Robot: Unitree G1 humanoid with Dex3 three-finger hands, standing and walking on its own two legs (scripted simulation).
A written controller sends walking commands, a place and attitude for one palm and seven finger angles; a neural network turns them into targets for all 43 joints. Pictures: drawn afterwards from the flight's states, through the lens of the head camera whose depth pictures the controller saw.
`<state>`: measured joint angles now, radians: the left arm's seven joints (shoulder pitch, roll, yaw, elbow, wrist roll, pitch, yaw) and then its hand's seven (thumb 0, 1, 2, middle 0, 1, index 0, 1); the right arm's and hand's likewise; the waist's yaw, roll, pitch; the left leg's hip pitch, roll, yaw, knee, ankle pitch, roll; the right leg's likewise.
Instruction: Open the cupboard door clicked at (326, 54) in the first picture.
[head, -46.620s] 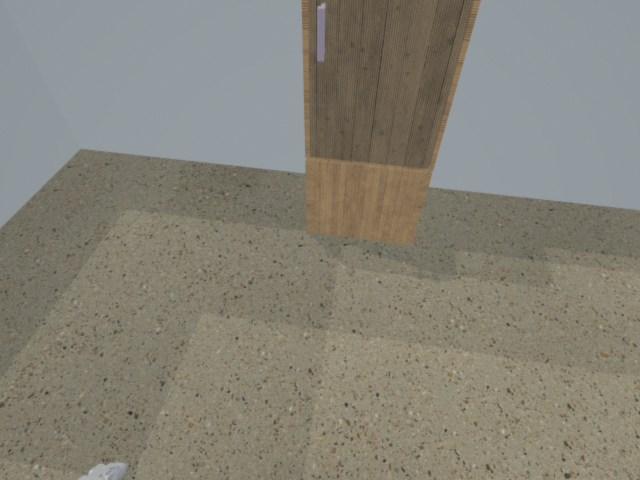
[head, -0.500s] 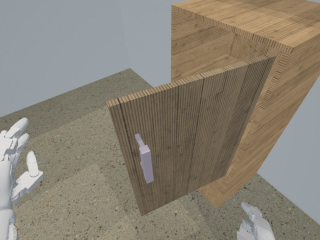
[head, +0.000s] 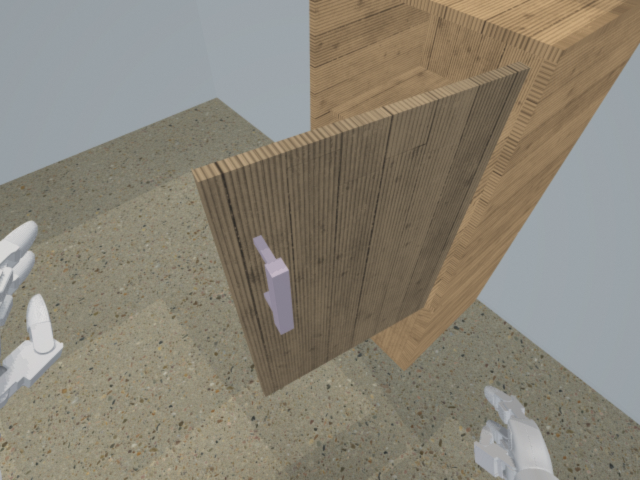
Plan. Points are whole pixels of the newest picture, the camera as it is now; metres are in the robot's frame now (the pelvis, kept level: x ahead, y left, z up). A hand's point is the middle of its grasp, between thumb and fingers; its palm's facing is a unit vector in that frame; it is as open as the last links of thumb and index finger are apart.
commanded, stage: step back with the hand held close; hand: left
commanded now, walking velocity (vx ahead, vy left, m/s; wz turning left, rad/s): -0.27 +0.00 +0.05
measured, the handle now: (273, 287) +0.32 +0.08 +0.08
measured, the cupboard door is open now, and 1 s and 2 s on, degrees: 79 79 79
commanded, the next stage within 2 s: stop stepping back and stand still in 0.94 s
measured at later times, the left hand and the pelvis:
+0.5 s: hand out of the picture +0.12 +0.28 +0.16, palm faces +0.46 -0.75 -0.48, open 7.4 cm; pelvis -0.07 +0.01 -0.02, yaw +3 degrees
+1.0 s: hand out of the picture +0.04 +0.28 +0.17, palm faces +0.38 -0.80 -0.47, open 7.4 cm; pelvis -0.17 +0.02 +0.00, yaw +0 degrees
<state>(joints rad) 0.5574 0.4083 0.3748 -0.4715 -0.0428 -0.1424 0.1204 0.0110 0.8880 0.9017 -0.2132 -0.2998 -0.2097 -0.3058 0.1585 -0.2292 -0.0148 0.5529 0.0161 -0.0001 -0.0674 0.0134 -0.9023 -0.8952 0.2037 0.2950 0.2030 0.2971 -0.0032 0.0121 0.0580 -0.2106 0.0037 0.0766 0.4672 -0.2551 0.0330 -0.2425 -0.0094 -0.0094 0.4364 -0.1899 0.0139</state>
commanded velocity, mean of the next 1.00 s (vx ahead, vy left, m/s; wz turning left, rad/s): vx -0.34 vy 0.00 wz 0.01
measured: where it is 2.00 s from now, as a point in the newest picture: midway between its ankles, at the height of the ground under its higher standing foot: outside the picture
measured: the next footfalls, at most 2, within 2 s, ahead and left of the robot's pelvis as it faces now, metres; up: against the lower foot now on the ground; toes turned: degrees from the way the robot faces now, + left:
right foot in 0.56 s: -0.04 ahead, -0.12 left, +0.00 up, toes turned +5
left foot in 0.82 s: -0.05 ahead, +0.10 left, +0.00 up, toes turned +1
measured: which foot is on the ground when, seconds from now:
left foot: down 0.00-0.68, up 0.70-0.80, down 0.82-1.00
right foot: down 0.00-0.44, up 0.46-0.54, down 0.56-0.84, up 0.86-1.00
